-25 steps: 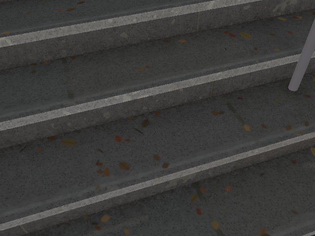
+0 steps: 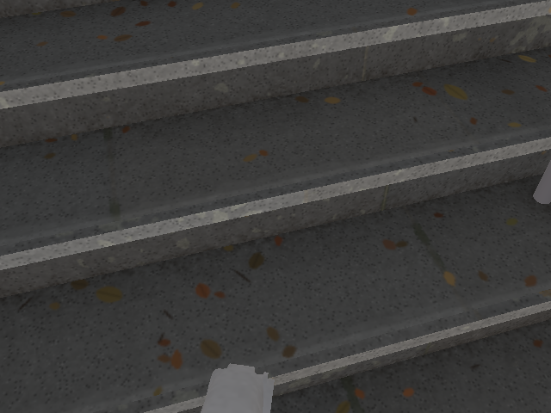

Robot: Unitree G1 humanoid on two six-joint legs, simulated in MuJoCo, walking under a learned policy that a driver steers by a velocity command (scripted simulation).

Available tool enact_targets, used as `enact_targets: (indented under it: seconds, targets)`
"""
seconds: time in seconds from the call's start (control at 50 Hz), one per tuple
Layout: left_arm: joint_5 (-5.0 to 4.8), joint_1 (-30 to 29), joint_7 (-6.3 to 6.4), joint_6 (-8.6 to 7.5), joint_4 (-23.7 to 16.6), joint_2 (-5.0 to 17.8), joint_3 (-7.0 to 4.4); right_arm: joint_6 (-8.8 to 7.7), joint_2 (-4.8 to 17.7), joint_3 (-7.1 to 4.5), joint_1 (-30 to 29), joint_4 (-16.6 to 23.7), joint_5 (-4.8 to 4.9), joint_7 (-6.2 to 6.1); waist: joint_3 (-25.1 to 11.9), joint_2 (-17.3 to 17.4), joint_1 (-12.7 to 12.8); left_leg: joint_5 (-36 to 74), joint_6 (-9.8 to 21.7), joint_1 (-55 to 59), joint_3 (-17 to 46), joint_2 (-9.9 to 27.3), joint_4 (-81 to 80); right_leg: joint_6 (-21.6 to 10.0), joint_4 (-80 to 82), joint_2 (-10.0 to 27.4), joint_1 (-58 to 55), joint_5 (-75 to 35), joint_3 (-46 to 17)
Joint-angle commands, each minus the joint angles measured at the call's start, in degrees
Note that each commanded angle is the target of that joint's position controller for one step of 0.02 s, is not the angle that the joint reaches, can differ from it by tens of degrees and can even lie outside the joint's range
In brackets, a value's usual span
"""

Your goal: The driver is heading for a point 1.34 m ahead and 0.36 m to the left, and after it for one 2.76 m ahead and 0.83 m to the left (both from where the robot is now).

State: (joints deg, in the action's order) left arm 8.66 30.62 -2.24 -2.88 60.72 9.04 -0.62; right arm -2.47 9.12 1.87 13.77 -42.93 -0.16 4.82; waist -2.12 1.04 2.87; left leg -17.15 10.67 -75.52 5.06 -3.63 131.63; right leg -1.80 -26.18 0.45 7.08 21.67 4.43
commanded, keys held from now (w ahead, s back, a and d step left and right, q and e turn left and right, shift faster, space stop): q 0.48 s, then w+q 0.32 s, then w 0.20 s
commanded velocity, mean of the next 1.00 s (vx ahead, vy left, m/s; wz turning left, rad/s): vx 0.19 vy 0.00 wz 0.49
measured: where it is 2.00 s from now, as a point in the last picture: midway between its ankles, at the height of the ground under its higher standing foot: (148, 141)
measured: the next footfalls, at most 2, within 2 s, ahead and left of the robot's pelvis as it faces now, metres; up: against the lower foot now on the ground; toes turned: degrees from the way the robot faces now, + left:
left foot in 0.18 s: +0.24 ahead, +0.15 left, +0.16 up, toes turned +6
right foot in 0.68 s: +0.30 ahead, -0.05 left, +0.16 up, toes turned +20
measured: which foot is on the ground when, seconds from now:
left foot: up 0.00-0.16, down 0.18-0.68, up 0.70-1.00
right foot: down 0.00-0.20, up 0.22-0.66, down 0.68-1.00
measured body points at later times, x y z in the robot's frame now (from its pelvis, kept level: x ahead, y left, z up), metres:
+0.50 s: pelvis +0.18 +0.06 +0.13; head +0.18 +0.06 +0.59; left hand +0.37 +0.34 +0.08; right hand +0.32 -0.16 +0.01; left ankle +0.20 +0.15 -0.58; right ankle +0.27 -0.09 -0.45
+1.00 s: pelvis +0.37 +0.08 +0.15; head +0.38 +0.06 +0.60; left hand +0.15 +0.14 +0.02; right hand +0.63 +0.06 +0.05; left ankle +0.41 +0.26 -0.27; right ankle +0.26 -0.06 -0.58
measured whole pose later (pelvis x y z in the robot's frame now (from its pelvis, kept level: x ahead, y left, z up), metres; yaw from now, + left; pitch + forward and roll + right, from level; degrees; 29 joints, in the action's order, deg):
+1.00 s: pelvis +0.37 +0.08 +0.15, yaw +29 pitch +6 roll +1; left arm 9.6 38.5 -2.4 -2.3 64.8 3.4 3.0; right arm -0.7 5.8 4.1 2.4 -43.0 0.4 4.9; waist -8.2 0.6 3.4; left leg -4.7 15.6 -84.2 0.8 0.1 116.3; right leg -1.3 -19.9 1.0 1.2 25.3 9.1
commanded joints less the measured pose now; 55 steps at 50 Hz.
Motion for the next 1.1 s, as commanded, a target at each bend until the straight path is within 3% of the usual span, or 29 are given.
enact_targets:
  seconds: [0.02,0.06,0.12,0.16,0.18,0.2,0.22,0.24,0.26,0.32,0.36,0.4,0.44,0.54,0.62,0.66,0.68,0.7,0.72,0.74,0.8,0.84,0.88,0.92,0.96,1.0,1.02,1.06,1.1]
  targets:
    - [1.08,-4.5,0.80,-3.09,-5.1,6.1,0.92,1.42,2.7,1.36,-12.4,11.3,0.65,-0.13,0.1,-2.6,-2.6,7.3,-1.6,0.7,-5.4,6.3,-12.2,-8.8,15.4,11.4,6.8,-17.9,-1.6]
    - [1.33,1.4,1.09,-2.93,-2.9,7.7,1.07,2.48,1.7,2.45,-16.6,14.4,0.89,0.09,2.1,-5.4,-1.7,11.2,-2.8,5.7,-4.8,7.9,-24.7,-7.4,19.5,12.4,6.7,-21.6,-1.6]
    - [-5.59,-5.6,-0.60,-3.70,-4.9,17.1,-1.77,4.27,2.6,2.40,-15.3,13.2,-0.20,1.96,1.2,-12.8,-6.6,-10.9,-4.6,22.6,-12.5,3.0,-48.9,-9.8,17.0,15.9,3.7,-61.5,1.5]
    - [-6.61,-11.8,-0.72,-4.43,-7.8,21.7,-3.95,2.86,4.1,1.61,-5.7,10.1,0.11,2.28,-3.0,-12.1,-10.8,-1.0,-4.3,28.6,-16.8,-2.4,-65.4,-10.3,5.0,17.3,-9.3,-95.9,3.3]
    - [-5.09,-10.0,-1.15,-4.29,-8.9,19.8,-4.19,1.31,7.4,-0.25,-0.4,7.0,0.71,1.10,-7.7,-11.2,-9.3,2.4,-2.6,40.8,-16.2,-6.3,-70.0,-10.1,-4.2,15.9,-7.3,-101.6,4.2]
    - [-3.05,-2.9,-0.61,-4.28,-11.7,11.8,-3.32,-0.76,11.5,-1.49,3.3,5.8,0.71,-1.01,-22.1,6.0,-4.2,41.1,9.7,69.2,9.8,3.3,-71.2,-1.6,-24.0,9.7,13.7,-70.5,1.8]
    - [-3.60,-5.6,-2.09,-2.65,-13.9,10.5,-3.25,-0.87,16.2,-3.39,19.4,2.5,-2.04,-2.34,-34.9,16.7,-9.8,39.8,19.3,84.7,41.6,16.8,-97.2,2.9,-39.6,-2.4,26.7,0.4,-4.2]
    - [-8.11,-15.9,-2.54,-1.07,-17.5,13.1,-4.98,-2.42,17.6,-4.67,20.7,2.2,-3.17,-1.85,-20.2,14.4,-14.2,20.3,13.9,74.6,48.5,18.9,-106.1,1.6,-57.0,-5.1,38.5,-0.9,-14.6]
    - [-9.47,-24.7,-0.86,-1.56,-20.0,10.0,-4.73,-4.00,16.1,-4.63,15.0,2.1,-2.71,-2.00,-9.1,10.4,-13.5,6.9,11.0,60.2,41.9,16.7,-104.4,1.5,-64.4,-4.0,43.6,-3.9,-17.2]
    - [-5.47,-20.1,1.75,-1.77,-19.0,3.4,-1.97,-3.88,6.5,-2.48,-3.6,-1.6,0.30,-2.28,-2.1,0.3,-0.2,-8.7,5.7,33.2,24.8,7.6,-99.6,-4.0,-70.5,0.0,39.1,-10.6,-15.3]
    - [-5.82,-18.2,3.57,-1.49,-18.9,5.1,-1.76,-4.40,3.7,-1.73,-10.9,0.1,0.95,-3.06,-7.0,1.6,2.0,1.3,3.8,35.3,20.1,5.8,-103.1,-1.4,-68.2,0.4,40.6,-7.9,-14.7]
    - [-6.51,-22.1,4.53,-0.69,-20.6,9.0,-2.01,-4.93,6.8,-2.21,-8.4,-0.5,-1.63,-3.25,-10.8,-2.6,0.3,12.7,2.8,40.8,17.2,6.6,-103.1,4.7,-62.2,2.6,43.9,-11.1,-12.5]
    - [-7.46,-26.1,4.51,0.31,-23.3,9.8,-1.92,-5.27,12.0,-4.15,-7.6,1.7,-2.19,-3.09,-9.3,-0.8,-0.6,17.2,2.8,41.5,16.5,7.9,-106.8,8.3,-59.1,3.3,41.8,-2.7,-5.9]
    - [-4.32,-23.2,3.09,1.58,-23.6,10.0,-3.01,-6.25,11.0,-3.94,-11.9,6.0,-0.43,-2.01,-5.7,1.3,-0.1,3.0,2.2,30.1,11.7,3.3,-110.8,7.3,-48.3,2.0,17.7,-12.5,-0.8]
    - [-5.67,-27.6,3.24,0.72,-29.2,6.5,-1.18,-4.88,11.5,-5.40,-3.2,5.2,0.98,-1.03,-3.6,6.8,-5.2,-2.0,9.0,58.6,26.9,11.5,-105.7,6.0,-12.5,1.2,23.8,5.0,-5.2]
    - [-7.45,-24.8,3.79,-1.87,-29.0,8.6,-2.53,-3.18,10.5,-5.82,0.8,4.0,1.04,-1.01,-6.0,4.4,-3.9,3.1,6.9,62.2,28.8,10.4,-101.0,2.4,-0.3,1.6,13.6,-2.2,-4.9]
    - [-6.86,-20.8,4.30,-3.02,-28.0,9.7,-3.16,-3.18,7.2,-5.01,2.6,3.4,0.38,-1.54,-9.7,0.2,-2.6,2.8,3.4,55.5,25.6,6.7,-92.9,-2.7,-0.9,5.9,2.8,-8.8,-10.1]
    - [-6.84,-17.3,5.12,-4.17,-27.8,16.4,-4.65,-3.95,2.9,-3.81,0.8,6.6,-0.50,-1.21,-12.7,-15.9,-2.2,-7.2,-5.4,29.9,11.3,-5.4,-75.7,-20.6,2.4,18.5,-15.8,-19.1,-33.8]
    - [-4.90,-10.3,4.66,-4.81,-23.7,16.7,-5.58,-4.11,6.5,-4.71,-7.4,7.2,-1.54,-0.72,-7.2,-12.3,2.0,-15.5,-8.6,7.3,8.5,-6.7,-55.9,-26.2,7.5,24.7,-22.6,-16.8,-48.2]
    - [-4.26,-10.5,4.03,-4.91,-21.3,15.1,-5.19,-3.92,7.3,-4.47,-6.6,4.6,-1.40,-1.21,-4.4,-3.4,0.7,-9.3,-8.5,1.5,9.5,-4.2,-37.4,-22.8,5.3,25.0,-18.8,-17.5,-42.5]
    - [-4.70,-9.6,2.01,-1.74,-16.5,0.8,0.27,-2.37,4.9,-3.36,-7.2,1.3,-0.17,-1.96,-2.4,-3.6,-0.3,8.1,-3.6,-2.6,7.4,-1.4,-24.4,-13.5,6.7,17.8,-10.5,-19.5,-20.1]
    - [-3.77,0.4,1.49,0.40,-9.7,0.8,1.29,-1.88,0.7,-1.39,-11.8,2.0,-0.36,-0.82,-3.6,-6.1,0.8,2.1,-0.8,-9.8,2.8,-1.2,-9.2,-13.4,6.2,16.0,-12.5,-20.7,-17.6]
    - [-0.69,8.6,0.45,0.58,-3.2,0.4,2.00,-1.71,-2.3,0.85,-16.5,3.1,0.34,-0.61,0.1,-6.0,1.6,0.9,3.8,-25.3,2.7,-1.1,4.9,-13.0,5.9,16.9,-17.1,-25.0,-16.0]
    - [1.56,5.1,-0.38,-0.29,-1.7,-1.2,2.71,-1.45,-1.9,1.58,-20.8,5.4,0.30,-0.45,1.6,-3.9,-0.1,7.2,6.6,-21.2,-0.8,1.8,-5.4,-10.1,10.7,13.0,-8.3,-17.2,-8.2]
    - [1.72,4.2,0.16,-0.56,0.3,-1.5,3.13,-0.25,-2.1,2.22,-23.4,6.8,0.44,0.54,4.5,-4.6,-2.3,12.8,7.3,-15.1,-6.0,4.0,-12.3,-9.7,15.9,11.9,1.5,-20.3,-5.8]
    - [1.51,11.6,-0.42,-0.53,4.6,-0.9,3.54,2.22,0.6,1.86,-34.0,11.9,1.21,0.29,5.8,-3.6,1.5,17.4,5.7,-12.8,-9.6,5.9,-28.9,-9.5,21.6,14.2,2.3,-21.4,-5.4]
    - [0.58,6.1,-1.86,-0.26,3.6,0.0,3.80,3.89,-0.3,2.25,-38.4,13.8,0.69,0.70,6.1,-5.6,-1.1,13.8,4.9,1.7,-13.4,7.8,-37.4,-9.3,29.5,16.3,13.0,-29.3,-2.3]
    - [-3.52,-0.2,-3.07,-3.03,0.7,7.7,2.87,5.77,-2.4,2.18,-31.3,12.2,-0.24,2.28,0.1,-12.1,-8.6,14.3,1.7,31.3,-18.4,2.7,-39.0,-12.8,25.1,14.7,23.7,-77.5,2.8]
    - [-6.50,5.2,-3.61,-5.14,2.6,13.4,1.63,6.83,1.5,0.96,-27.7,11.4,-0.83,1.80,-1.4,-13.2,-8.9,2.4,-1.9,33.4,-20.2,-2.4,-58.2,-11.9,16.1,16.4,3.4,-104.1,2.6]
